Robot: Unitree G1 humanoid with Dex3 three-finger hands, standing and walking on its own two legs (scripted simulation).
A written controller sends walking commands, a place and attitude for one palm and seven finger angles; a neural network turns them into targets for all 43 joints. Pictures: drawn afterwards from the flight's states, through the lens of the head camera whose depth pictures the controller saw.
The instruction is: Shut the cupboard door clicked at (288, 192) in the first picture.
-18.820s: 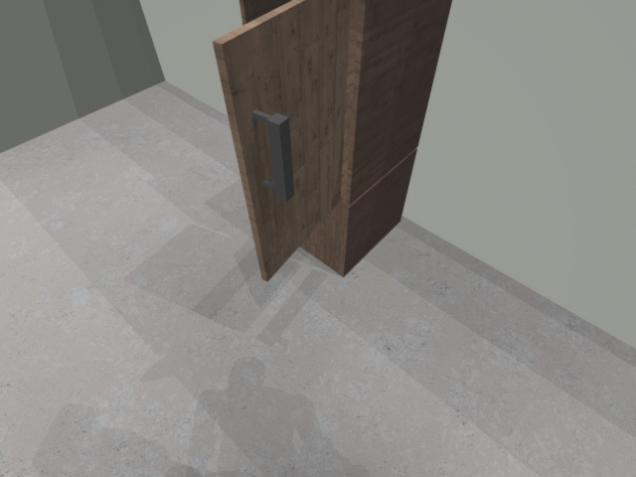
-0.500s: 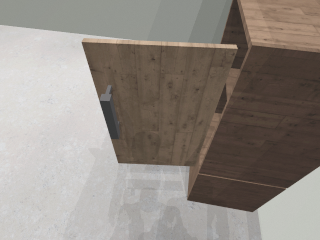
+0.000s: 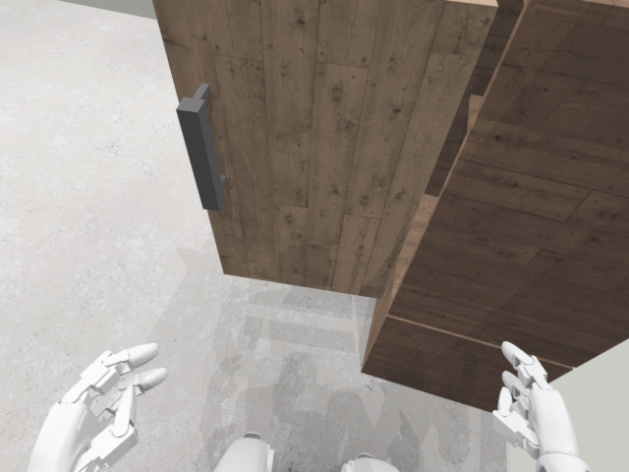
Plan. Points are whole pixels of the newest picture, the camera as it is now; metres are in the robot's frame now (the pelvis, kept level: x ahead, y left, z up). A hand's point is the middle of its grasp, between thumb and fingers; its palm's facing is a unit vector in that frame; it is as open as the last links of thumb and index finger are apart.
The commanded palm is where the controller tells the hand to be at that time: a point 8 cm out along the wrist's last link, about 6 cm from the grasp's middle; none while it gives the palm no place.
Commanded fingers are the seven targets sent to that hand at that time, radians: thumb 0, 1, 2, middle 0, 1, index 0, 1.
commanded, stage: raise the hand and make a fist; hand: left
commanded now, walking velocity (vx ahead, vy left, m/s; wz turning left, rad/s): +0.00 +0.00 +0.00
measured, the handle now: (209, 150) +0.50 +0.20 +0.12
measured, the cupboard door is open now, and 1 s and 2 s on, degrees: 98 98 98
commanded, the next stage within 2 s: bring the fist close to the handle in 1.44 s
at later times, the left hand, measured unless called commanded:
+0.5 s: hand (105, 353) +0.22 +0.24 +0.08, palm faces -0.03 -1.00 -0.03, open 3.6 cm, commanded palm +0.19 +0.28 +0.08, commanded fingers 0.00 0.90 0.90 -1.10 -1.28 -1.10 -1.28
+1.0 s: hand (94, 327) +0.23 +0.24 +0.11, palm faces -0.08 -1.00 -0.04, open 3.1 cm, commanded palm +0.21 +0.30 +0.12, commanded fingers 0.00 0.90 0.90 -1.30 -1.50 -1.30 -1.50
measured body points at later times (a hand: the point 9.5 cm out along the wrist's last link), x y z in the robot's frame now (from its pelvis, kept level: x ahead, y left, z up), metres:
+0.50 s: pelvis +0.01 +0.05 +0.01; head +0.07 +0.05 +0.46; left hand +0.21 +0.29 +0.09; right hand +0.15 -0.20 -0.08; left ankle +0.04 +0.14 -0.66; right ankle +0.01 -0.07 -0.66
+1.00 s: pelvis +0.01 +0.06 +0.03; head +0.04 +0.07 +0.48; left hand +0.23 +0.30 +0.12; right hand +0.19 -0.16 -0.03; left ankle +0.04 +0.14 -0.66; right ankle +0.01 -0.07 -0.66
